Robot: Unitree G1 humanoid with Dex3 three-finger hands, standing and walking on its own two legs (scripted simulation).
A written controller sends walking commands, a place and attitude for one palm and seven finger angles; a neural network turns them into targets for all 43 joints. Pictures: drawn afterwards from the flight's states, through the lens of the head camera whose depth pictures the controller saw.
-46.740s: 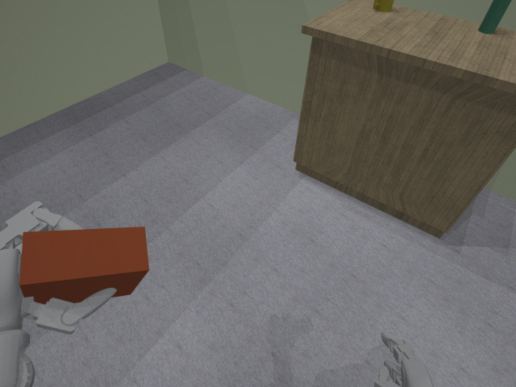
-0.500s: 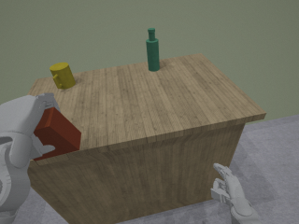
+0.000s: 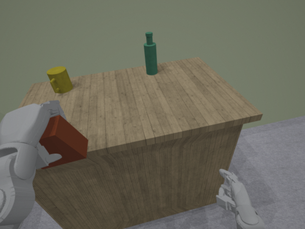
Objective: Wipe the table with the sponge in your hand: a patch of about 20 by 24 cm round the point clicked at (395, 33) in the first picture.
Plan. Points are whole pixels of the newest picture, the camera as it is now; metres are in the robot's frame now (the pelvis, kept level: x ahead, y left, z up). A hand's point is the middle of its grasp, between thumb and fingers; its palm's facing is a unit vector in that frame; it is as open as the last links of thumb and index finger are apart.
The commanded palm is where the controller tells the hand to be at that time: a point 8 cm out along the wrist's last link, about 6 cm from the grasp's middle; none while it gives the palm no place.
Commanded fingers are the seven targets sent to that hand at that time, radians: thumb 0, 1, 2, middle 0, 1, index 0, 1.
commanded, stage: step back with the hand held close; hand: left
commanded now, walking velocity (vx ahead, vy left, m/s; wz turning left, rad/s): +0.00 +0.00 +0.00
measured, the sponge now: (55, 147) +0.21 +0.28 +0.16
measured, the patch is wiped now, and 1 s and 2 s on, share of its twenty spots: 1.00 1.00 1.00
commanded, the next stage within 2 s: stop stepping back and stand still in 1.34 s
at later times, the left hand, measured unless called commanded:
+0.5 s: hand (52, 113) +0.22 +0.25 +0.26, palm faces +0.49 -0.76 -0.41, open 9.6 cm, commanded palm +0.15 +0.29 +0.27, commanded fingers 0.00 0.10 1.30 -1.20 -1.60 -1.20 -1.60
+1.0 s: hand (8, 154) +0.12 +0.27 +0.25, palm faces +0.56 -0.80 -0.21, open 9.6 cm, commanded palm +0.04 +0.31 +0.27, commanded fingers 0.00 0.10 1.30 -1.20 -1.60 -1.20 -1.60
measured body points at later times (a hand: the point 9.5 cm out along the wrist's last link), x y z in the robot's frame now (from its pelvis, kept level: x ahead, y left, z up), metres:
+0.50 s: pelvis -0.01 +0.01 -0.01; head +0.01 +0.02 +0.44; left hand +0.19 +0.29 +0.28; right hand +0.13 -0.24 -0.10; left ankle +0.02 +0.12 -0.74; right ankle +0.05 -0.10 -0.74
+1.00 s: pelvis -0.09 +0.01 -0.03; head -0.11 +0.03 +0.42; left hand +0.08 +0.31 +0.26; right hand +0.10 -0.21 -0.09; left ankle -0.05 +0.12 -0.72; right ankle +0.04 -0.09 -0.74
